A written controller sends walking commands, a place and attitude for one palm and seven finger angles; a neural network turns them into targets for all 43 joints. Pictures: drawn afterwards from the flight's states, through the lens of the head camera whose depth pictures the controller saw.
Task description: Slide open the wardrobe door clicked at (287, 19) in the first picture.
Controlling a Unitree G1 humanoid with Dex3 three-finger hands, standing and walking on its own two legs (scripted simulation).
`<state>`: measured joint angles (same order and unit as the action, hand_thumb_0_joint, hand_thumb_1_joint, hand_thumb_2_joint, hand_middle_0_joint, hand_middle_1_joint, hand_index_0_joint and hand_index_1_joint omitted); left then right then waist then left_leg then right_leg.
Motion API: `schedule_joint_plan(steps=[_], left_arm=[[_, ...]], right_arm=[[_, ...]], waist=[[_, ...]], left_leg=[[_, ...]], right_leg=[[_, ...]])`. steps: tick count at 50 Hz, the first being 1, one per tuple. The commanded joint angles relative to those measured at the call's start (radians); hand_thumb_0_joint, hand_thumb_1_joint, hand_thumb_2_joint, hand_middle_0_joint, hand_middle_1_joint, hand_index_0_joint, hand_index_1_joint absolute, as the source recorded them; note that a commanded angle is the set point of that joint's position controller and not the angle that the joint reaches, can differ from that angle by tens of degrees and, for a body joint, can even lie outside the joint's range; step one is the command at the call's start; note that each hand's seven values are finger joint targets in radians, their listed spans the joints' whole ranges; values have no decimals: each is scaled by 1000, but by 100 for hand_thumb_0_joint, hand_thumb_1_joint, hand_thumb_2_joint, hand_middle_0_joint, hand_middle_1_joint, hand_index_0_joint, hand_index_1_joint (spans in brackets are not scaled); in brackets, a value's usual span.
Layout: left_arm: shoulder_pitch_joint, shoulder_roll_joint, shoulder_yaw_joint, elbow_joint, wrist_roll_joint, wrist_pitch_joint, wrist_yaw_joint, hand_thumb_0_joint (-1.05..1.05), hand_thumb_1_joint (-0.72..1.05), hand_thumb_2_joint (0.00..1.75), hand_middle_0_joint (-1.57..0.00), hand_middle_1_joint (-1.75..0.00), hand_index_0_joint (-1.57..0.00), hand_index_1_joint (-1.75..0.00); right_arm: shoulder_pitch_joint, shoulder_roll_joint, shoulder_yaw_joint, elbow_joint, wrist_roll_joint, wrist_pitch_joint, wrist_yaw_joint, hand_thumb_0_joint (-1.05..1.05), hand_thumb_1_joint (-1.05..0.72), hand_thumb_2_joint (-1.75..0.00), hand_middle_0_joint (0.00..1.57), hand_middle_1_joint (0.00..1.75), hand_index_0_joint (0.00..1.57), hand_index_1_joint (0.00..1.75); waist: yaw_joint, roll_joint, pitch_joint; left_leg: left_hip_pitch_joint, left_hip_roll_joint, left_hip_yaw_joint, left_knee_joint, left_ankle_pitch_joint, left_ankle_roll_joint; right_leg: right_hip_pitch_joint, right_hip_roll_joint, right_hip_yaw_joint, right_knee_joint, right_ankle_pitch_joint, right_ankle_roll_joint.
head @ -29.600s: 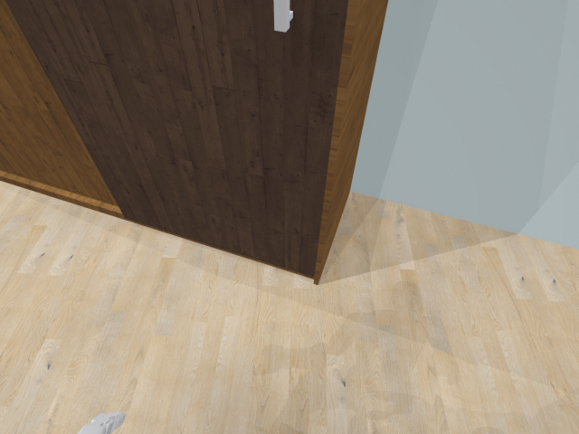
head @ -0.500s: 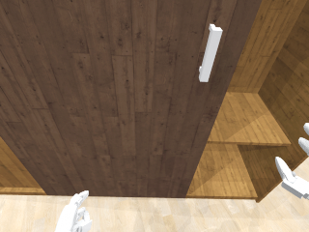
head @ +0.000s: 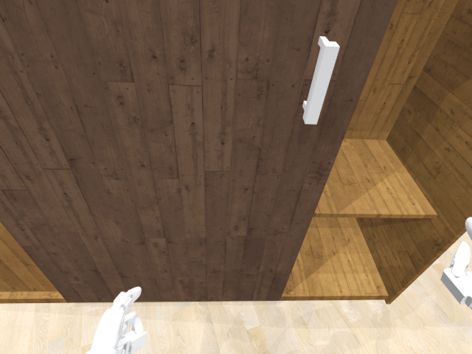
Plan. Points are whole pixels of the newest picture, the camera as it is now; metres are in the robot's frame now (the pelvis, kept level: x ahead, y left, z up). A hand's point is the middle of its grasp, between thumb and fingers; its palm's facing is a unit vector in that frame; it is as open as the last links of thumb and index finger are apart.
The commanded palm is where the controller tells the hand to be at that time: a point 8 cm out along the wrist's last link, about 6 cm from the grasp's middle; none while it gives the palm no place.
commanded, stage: step back with the hand held close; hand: right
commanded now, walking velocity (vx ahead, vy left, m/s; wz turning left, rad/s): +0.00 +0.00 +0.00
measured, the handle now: (316, 81) +0.49 -0.14 +0.26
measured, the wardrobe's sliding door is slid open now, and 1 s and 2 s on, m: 0.49 0.49 0.49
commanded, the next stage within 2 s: stop stepping back and stand still in 1.26 s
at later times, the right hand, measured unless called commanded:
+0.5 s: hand (464, 279) +0.18 -0.29 +0.15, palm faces +0.40 +0.78 -0.48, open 7.4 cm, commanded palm +0.12 -0.32 +0.17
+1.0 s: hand out of the picture +0.08 -0.30 +0.15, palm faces +0.54 +0.73 -0.42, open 7.4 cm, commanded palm +0.01 -0.33 +0.17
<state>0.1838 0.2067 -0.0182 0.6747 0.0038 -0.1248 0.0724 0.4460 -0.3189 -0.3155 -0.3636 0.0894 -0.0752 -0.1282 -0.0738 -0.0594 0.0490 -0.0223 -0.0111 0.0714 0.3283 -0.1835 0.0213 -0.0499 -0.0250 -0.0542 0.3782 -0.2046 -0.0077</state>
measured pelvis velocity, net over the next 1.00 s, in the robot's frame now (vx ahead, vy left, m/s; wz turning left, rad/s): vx -0.11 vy -0.03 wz -0.05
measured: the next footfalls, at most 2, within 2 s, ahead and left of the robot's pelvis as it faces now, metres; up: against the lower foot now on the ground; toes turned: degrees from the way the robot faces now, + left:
left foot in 1.36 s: -0.25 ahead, +0.05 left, +0.00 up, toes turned +7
right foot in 1.54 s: -0.16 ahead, -0.14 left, +0.00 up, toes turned +0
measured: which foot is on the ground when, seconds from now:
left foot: down 0.00-1.00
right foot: down 0.00-1.00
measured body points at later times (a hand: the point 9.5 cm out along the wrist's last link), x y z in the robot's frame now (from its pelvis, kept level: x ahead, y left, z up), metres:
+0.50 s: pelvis -0.03 -0.03 -0.01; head -0.03 -0.02 +0.44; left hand +0.14 +0.22 -0.09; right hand +0.15 -0.32 +0.17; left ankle +0.01 +0.10 -0.75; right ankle +0.01 -0.11 -0.75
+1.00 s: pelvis -0.11 -0.03 -0.03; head -0.11 -0.03 +0.42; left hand +0.05 +0.21 -0.11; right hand +0.04 -0.34 +0.17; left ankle +0.01 +0.10 -0.75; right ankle +0.00 -0.12 -0.74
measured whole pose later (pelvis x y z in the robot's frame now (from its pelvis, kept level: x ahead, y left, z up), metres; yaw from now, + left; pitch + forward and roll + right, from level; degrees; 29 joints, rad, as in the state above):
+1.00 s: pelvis -0.11 -0.03 -0.03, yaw -3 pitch -2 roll +1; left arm 0.25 0.22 -0.01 0.61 0.01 -0.11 0.08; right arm 0.48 -0.38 -0.43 -0.46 0.00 -0.24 -0.19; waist -0.01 0.00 0.03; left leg -0.44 0.00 -0.02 0.61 -0.13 -0.01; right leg -0.50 0.01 -0.07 0.73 -0.39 -0.03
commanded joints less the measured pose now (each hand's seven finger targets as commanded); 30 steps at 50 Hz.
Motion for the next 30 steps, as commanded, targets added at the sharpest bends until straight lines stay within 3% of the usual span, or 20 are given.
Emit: schedule_joint_plan(steps=[1, 3, 4, 5, 6, 7, 8, 12, 15, 16, 20, 23, 26, 28, 30], left_arm=[[-141, 119, 47, -164, 2, -62, 13, 0, 90, 90, -20, -30, -20, -30], [-142, 119, 49, -162, 1, -61, 15, 0, 90, 90, -20, -30, -20, -30], [-141, 125, 51, -155, 0, -59, 19, 0, 90, 90, -20, -30, -20, -30], [-127, 119, 24, -213, -25, -39, 9, 0, 90, 90, -20, -30, -20, -30], [-113, 108, 32, -183, -11, -24, 13, 0, 90, 90, -20, -30, -20, -30], [-97, 117, 40, -198, -12, -12, 5, 0, 90, 90, -20, -30, -20, -30], [-96, 118, 42, -212, -12, -3, 2, 0, 90, 90, -20, -30, -20, -30], [-88, 131, 53, -236, -13, 17, 13, 0, 90, 90, -20, -30, -20, -30], [-100, 139, 58, -256, -14, 36, 26, 0, 90, 90, -20, -30, -20, -30], [-97, 135, 56, -263, -15, 45, 30, 0, 90, 90, -20, -30, -20, -30], [-99, 146, 60, -281, -18, 59, 37, 0, 90, 90, -20, -30, -20, -30], [-82, 149, 58, -281, -18, 52, 35, 0, 90, 90, -20, -30, -20, -30], [-72, 156, 58, -274, -16, 34, 36, 0, 90, 90, -20, -30, -20, -30], [-62, 156, 58, -270, -17, 24, 35, 0, 90, 90, -20, -30, -20, -30], [-51, 158, 61, -264, -14, 17, 35, 0, 90, 90, -20, -30, -20, -30]], right_arm=[[-78, -186, -114, -211, 2, -65, -11, 0, -90, -90, 20, 30, 20, 30], [-69, -184, -111, -204, 3, -67, -11, 0, -90, -90, 20, 30, 20, 30], [-144, -227, -146, -207, 3, -70, -18, 0, -90, -90, 20, 30, 20, 30], [-329, -382, -286, -295, -10, -117, -30, 0, -90, -90, 20, 30, 20, 30], [-128, -232, -179, -172, -12, -109, -15, 0, -90, -90, 20, 30, 20, 30], [-58, -193, -141, -151, -25, -99, -10, 0, -90, -90, 20, 30, 20, 30], [-37, -183, -124, -175, -28, -101, -9, 0, -90, -90, 20, 30, 20, 30], [25, -225, -154, -259, -35, -112, -31, 0, -90, -90, 20, 30, 20, 30], [58, -283, -219, -303, -33, -114, -46, 0, -90, -90, 20, 30, 20, 30], [80, -269, -217, -289, -31, -111, -46, 0, -90, -90, 20, 30, 20, 30], [87, -279, -237, -305, -29, -116, -53, 0, -90, -90, 20, 30, 20, 30], [83, -246, -210, -285, -33, -125, -53, 0, -90, -90, 20, 30, 20, 30], [38, -228, -195, -281, -46, -138, -55, 0, -90, -90, 20, 30, 20, 30], [21, -223, -194, -269, -53, -146, -58, 0, -90, -90, 20, 30, 20, 30], [-9, -242, -205, -287, -58, -159, -61, 0, -90, -90, 20, 30, 20, 30]], waist=[[5, 6, -57], [5, 16, -49], [10, 25, -53], [43, -61, 49], [57, 61, 25], [57, 123, -34], [58, 115, -89], [61, 7, -218], [56, 18, -243], [58, 38, -238], [49, -31, -224], [49, -59, -196], [53, -68, -157], [57, -20, -143], [66, 50, -135]], left_leg=[[-20, 4, -52, -68, 67, -3], [-32, 3, -54, -76, 56, -6], [-38, 5, -60, -84, 41, -7], [-138, 48, -147, -114, 51, -5], [-203, 94, -162, -117, 77, 1], [-220, 123, -187, -108, 109, 6], [-213, 149, -196, -89, 137, 11], [-185, 164, -175, 23, 242, 18], [-175, 124, -134, 93, 271, 5], [-175, 112, -125, 114, 282, -1], [-169, 63, -102, 180, 200, -18], [-179, 42, -100, 231, 79, -28], [-161, 36, -104, 266, 28, -29], [-155, 51, -128, 252, 21, -22], [-197, 89, -193, 172, -26, -1]], right_leg=[[-20, 3, 29, -61, 118, -7], [-15, 3, 22, -58, 110, -9], [-16, 6, 22, -54, 95, -11], [-116, -14, 44, -24, -3, -14], [-126, -26, 55, 34, 9, -19], [-104, -24, 50, 80, 31, -17], [-101, -22, 45, 111, 47, -17], [-101, -44, 49, 132, 168, -12], [-121, -69, 75, 114, 283, -14], [-135, -78, 80, 107, 310, -16], [-206, -114, 117, 59, 318, -28], [-280, -149, 130, 16, 225, -45], [-392, -162, 140, -19, 23, -60], [-458, -149, 137, -10, -151, -65], [-467, -103, 130, 36, -277, -56]])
